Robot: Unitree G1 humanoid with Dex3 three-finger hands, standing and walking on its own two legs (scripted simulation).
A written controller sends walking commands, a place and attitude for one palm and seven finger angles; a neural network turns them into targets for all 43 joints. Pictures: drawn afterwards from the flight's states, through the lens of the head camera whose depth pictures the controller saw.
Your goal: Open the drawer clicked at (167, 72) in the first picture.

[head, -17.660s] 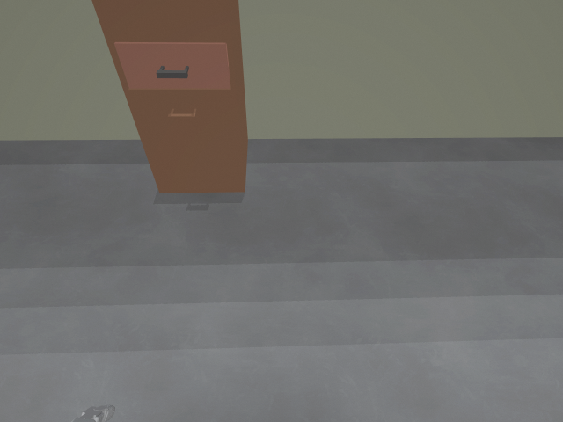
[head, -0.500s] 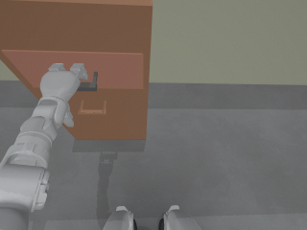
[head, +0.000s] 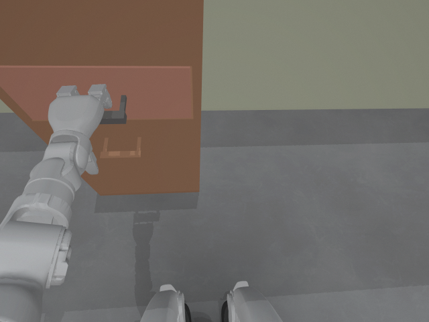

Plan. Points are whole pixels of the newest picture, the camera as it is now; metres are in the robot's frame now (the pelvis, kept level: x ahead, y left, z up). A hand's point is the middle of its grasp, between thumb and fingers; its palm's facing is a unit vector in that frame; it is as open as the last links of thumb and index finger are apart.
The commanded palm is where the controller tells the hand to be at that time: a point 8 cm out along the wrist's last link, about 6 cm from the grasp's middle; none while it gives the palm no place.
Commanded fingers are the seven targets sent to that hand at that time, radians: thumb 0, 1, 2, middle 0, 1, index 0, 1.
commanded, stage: lower the fingers behind the handle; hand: left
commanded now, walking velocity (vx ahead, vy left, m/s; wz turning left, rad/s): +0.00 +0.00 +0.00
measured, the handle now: (101, 109) +0.56 +0.21 -0.03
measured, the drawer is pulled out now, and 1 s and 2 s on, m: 0.00 0.00 0.00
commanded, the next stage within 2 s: lift the fingers back up to retry in 0.80 s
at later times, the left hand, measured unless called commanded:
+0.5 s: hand (91, 133) +0.49 +0.22 -0.02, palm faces -0.07 -0.01 -1.00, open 13.8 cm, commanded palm +0.48 +0.21 +0.00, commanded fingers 0.00 -0.50 0.30 -0.30 -1.20 -0.30 -1.20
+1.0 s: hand (91, 130) +0.50 +0.22 -0.02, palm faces -0.07 -0.01 -1.00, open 13.8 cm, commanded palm +0.48 +0.21 +0.01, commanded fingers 0.00 -0.50 0.30 -0.30 -1.20 -0.30 -1.20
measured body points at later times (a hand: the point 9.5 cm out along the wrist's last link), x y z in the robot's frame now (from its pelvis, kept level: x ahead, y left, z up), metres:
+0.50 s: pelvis -0.03 -0.01 -0.03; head +0.12 +0.00 +0.40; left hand +0.49 +0.22 +0.04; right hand -0.02 -0.28 -0.15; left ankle +0.01 +0.08 -0.65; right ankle +0.00 -0.10 -0.65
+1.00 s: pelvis -0.05 -0.01 -0.04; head +0.11 +0.00 +0.38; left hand +0.49 +0.22 +0.04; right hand -0.04 -0.27 -0.16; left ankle +0.01 +0.08 -0.65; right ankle +0.00 -0.10 -0.65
